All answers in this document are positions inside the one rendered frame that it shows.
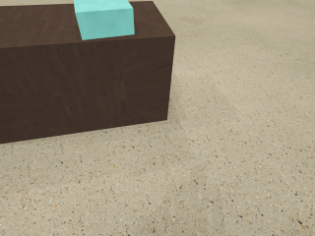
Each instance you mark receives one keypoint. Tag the carton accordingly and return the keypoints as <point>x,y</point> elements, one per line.
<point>104,18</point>

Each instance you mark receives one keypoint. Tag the pedestal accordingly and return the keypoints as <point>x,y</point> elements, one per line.
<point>53,83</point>

